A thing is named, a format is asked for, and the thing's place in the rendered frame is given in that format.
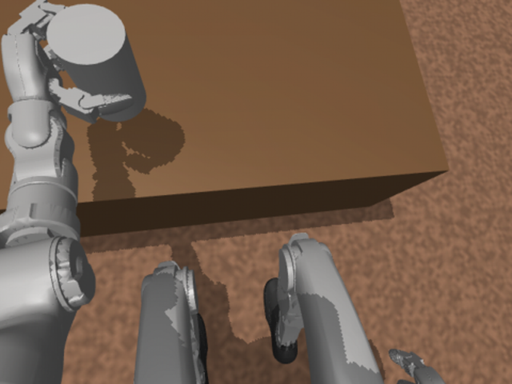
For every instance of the right robot foot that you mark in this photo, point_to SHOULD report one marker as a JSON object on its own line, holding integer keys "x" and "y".
{"x": 283, "y": 354}

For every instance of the left robot arm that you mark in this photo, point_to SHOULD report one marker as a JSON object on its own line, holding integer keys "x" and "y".
{"x": 45, "y": 276}

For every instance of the left robot hand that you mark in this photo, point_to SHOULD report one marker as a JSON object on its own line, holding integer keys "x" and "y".
{"x": 32, "y": 72}

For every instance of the right robot hand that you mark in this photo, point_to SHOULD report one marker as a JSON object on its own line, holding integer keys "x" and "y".
{"x": 415, "y": 368}

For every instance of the can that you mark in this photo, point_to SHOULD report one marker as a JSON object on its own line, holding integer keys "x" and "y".
{"x": 91, "y": 43}

